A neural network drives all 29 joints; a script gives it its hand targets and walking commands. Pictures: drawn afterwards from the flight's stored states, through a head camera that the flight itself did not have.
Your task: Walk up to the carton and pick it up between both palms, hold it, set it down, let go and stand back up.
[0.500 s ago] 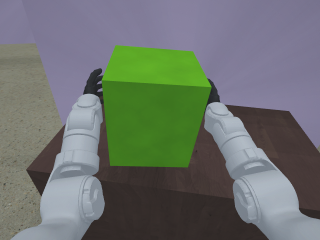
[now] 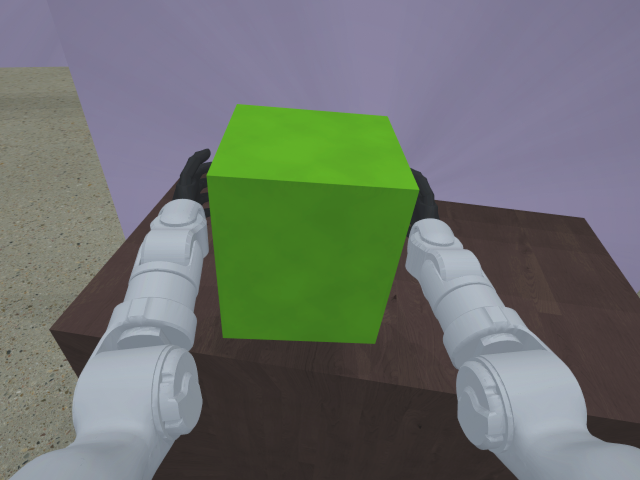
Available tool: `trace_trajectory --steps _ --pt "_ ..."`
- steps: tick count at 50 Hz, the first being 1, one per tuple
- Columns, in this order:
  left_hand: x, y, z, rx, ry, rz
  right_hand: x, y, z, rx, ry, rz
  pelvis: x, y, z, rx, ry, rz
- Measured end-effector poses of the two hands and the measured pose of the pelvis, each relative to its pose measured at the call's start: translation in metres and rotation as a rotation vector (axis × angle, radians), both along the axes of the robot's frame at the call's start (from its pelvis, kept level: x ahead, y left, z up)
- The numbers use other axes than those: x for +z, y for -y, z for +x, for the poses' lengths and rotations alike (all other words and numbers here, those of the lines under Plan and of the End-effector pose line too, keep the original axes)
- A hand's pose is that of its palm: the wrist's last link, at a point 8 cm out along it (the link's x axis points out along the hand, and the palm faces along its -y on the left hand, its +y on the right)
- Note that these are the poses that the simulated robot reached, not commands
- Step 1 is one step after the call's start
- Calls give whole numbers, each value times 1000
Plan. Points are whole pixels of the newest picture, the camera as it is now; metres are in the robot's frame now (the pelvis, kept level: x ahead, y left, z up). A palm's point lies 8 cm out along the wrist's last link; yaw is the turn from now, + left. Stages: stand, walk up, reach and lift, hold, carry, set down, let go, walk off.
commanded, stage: set down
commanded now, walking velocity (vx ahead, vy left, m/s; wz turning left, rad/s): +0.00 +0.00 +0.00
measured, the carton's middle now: (306, 225) +0.43 +0.01 +0.15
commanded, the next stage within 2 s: none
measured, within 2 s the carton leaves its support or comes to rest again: rests again in 1.40 s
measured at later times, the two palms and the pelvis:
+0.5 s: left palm (197, 221) +0.43 +0.16 +0.16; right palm (417, 239) +0.40 -0.14 +0.15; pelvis +0.01 +0.00 +0.00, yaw -1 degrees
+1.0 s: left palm (202, 239) +0.43 +0.16 +0.12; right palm (413, 258) +0.40 -0.14 +0.11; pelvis +0.01 +0.00 +0.00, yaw -2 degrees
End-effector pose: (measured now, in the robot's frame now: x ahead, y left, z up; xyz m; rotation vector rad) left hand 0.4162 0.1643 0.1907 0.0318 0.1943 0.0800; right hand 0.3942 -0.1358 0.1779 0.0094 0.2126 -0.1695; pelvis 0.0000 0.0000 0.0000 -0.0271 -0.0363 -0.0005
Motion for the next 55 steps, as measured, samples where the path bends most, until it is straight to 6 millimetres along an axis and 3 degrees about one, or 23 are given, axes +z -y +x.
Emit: trace_trajectory --steps 31,55 --pt "-41 4 18 -18 -40 -24 -38 4 10 -32 -32 11 0 -1 10 -20 -48 3" --pt "-73 4 16 -22 -59 -37 -69 4 5 -45 -23 7 0 -5 7 -39 -89 8"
